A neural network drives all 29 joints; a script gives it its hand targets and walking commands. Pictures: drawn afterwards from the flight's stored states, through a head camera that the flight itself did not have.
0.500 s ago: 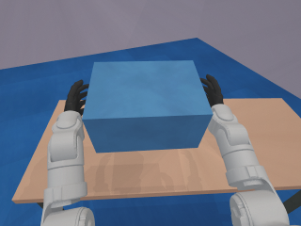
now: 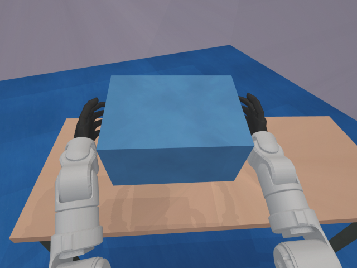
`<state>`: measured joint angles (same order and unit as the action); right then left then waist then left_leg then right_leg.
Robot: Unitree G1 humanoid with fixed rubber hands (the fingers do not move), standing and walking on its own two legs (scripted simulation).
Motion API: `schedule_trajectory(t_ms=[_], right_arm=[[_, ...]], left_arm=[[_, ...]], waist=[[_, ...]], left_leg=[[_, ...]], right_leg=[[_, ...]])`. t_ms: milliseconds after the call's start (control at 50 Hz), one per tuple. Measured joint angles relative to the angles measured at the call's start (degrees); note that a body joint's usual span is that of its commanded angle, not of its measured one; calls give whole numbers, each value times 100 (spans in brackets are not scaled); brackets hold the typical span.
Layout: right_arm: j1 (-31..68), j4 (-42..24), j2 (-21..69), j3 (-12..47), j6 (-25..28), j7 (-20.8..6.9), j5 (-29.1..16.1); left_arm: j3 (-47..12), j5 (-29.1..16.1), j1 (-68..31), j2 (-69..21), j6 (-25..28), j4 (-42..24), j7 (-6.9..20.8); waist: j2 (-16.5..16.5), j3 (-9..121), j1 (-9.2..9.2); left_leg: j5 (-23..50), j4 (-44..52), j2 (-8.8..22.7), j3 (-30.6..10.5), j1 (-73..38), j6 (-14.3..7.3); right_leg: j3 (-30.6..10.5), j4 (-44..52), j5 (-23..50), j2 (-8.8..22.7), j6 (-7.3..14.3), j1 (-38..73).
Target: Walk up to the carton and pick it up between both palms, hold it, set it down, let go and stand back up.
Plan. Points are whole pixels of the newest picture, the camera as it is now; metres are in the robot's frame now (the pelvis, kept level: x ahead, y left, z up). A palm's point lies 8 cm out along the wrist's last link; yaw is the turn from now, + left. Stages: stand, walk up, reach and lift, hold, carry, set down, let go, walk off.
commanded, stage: set down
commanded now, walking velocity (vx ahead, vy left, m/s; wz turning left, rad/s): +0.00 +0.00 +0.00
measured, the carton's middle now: (173, 129) +0.36 -0.01 +0.15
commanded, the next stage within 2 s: none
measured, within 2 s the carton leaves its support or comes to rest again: neither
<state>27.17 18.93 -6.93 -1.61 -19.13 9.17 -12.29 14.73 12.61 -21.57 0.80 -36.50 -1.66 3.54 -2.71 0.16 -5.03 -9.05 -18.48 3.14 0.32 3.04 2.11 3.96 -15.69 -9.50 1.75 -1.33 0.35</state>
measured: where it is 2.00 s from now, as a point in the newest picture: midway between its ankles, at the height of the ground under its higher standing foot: outside the picture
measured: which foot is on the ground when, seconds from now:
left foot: down 0.00-1.00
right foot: down 0.00-1.00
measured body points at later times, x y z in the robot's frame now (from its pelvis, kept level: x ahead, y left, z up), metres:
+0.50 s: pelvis +0.01 +0.01 +0.00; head -0.02 +0.03 +0.45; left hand +0.38 +0.16 +0.12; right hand +0.35 -0.19 +0.11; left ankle +0.02 +0.14 -0.75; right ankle +0.00 -0.13 -0.75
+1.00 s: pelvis +0.02 +0.00 +0.00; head +0.01 +0.04 +0.45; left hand +0.40 +0.16 +0.09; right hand +0.35 -0.20 +0.09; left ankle +0.02 +0.14 -0.75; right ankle +0.00 -0.13 -0.75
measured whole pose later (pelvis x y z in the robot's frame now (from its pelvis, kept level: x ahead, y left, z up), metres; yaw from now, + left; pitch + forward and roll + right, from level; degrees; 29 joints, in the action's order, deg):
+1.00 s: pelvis +0.02 +0.00 +0.00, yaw +0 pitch -6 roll +0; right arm 20.2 33.4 -2.3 -5.4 5.1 9.3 -3.7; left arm 12.6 11.0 -22.3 2.7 -14.0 20.1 3.8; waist -4.2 -3.5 -5.4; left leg -10.4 -17.2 2.7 0.9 0.7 1.9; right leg 3.6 -13.8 -10.3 2.2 -1.9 2.8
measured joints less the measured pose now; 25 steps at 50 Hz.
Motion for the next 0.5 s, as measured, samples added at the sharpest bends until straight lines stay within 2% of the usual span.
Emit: schedule_trajectory(t_ms=[60,140,220,300,380,500], right_arm=[[-133,102,175,-165,298,-84,285],[-59,574,463,-563,801,-242,868],[-62,952,570,-781,1231,-259,1158],[-271,964,529,-644,1545,-149,1043],[-341,1056,506,-625,1780,-158,996],[-397,1271,433,-603,1924,-165,950]], left_arm=[[68,-14,4,-52,336,241,33],[233,92,-326,-45,879,986,154],[214,165,-603,38,1214,1555,218],[53,53,-487,118,1462,1638,188],[-29,9,-357,108,1655,1646,108],[-54,26,-360,48,1717,1842,67]], waist=[[-39,-28,-2],[-92,-120,34],[-111,-194,98],[-83,-182,87],[-64,-217,36],[-93,-315,94]], left_leg=[[6,1,-28,-23,-41,-2],[42,39,-68,-23,-100,-24],[67,84,-94,-10,-125,-39],[51,104,-101,-1,-120,-50],[9,99,-111,14,-159,-57],[-25,150,-110,98,-236,-71]], right_leg=[[23,-72,-45,29,3,19],[22,-165,-83,71,-8,21],[10,-166,-83,97,-27,23],[6,-51,-42,102,-51,61],[-5,15,-38,111,-60,126],[-84,35,-60,113,-78,154]])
